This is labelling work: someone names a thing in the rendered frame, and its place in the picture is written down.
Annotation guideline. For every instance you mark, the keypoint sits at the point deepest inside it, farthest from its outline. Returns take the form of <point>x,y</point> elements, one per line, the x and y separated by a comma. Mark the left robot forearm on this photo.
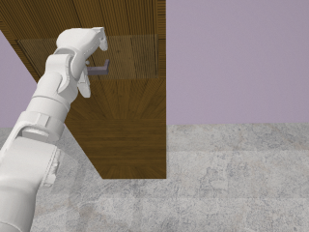
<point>43,120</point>

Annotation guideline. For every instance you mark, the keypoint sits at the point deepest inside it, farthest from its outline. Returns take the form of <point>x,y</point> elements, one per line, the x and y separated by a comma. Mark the cabinet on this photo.
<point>121,128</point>

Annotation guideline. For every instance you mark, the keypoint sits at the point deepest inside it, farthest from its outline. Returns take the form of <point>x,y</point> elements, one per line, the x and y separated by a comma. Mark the robot left hand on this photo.
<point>86,40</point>

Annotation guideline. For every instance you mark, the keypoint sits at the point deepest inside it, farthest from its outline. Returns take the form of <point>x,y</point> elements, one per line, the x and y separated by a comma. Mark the robot left upper arm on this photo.
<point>28,166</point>

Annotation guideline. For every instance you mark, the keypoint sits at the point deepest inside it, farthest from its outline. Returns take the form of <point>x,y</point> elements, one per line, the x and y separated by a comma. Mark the handle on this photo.
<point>101,70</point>

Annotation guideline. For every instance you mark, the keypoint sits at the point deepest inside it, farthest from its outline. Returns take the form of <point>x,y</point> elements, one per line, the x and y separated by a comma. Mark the drawer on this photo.
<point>130,56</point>

